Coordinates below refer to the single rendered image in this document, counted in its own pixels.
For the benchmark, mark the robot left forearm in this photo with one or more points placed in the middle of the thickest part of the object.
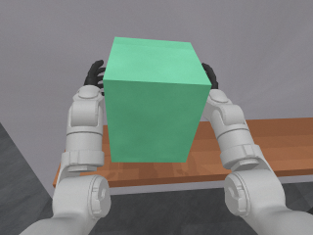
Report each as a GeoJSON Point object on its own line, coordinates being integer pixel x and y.
{"type": "Point", "coordinates": [85, 130]}

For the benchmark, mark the left robot hand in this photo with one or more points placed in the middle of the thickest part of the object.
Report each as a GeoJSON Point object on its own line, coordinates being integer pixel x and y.
{"type": "Point", "coordinates": [92, 77]}

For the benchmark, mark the robot right upper arm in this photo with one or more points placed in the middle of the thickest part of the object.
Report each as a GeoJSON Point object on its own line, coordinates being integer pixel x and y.
{"type": "Point", "coordinates": [257, 196]}

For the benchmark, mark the robot right forearm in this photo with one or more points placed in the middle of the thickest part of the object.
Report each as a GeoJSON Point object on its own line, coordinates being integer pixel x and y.
{"type": "Point", "coordinates": [238, 151]}

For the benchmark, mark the carton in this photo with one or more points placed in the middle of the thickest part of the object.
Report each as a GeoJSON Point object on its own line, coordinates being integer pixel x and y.
{"type": "Point", "coordinates": [155, 92]}

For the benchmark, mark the robot left upper arm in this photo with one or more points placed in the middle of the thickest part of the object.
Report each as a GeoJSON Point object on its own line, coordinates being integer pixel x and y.
{"type": "Point", "coordinates": [79, 202]}

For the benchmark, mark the right robot hand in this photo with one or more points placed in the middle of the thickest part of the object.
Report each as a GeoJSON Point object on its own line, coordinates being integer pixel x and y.
{"type": "Point", "coordinates": [211, 76]}

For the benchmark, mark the table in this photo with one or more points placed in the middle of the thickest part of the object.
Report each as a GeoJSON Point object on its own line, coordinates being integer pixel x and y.
{"type": "Point", "coordinates": [286, 145]}

